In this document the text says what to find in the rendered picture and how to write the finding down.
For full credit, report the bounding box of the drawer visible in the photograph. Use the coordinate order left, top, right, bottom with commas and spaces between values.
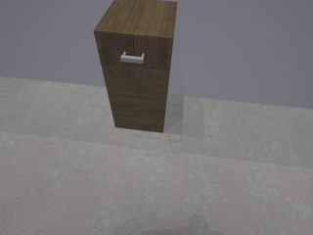
99, 33, 169, 71

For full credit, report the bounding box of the cabinet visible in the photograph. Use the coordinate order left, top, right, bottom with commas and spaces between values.
93, 0, 178, 133

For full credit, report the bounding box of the handle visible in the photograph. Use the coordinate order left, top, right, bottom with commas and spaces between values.
120, 51, 145, 64

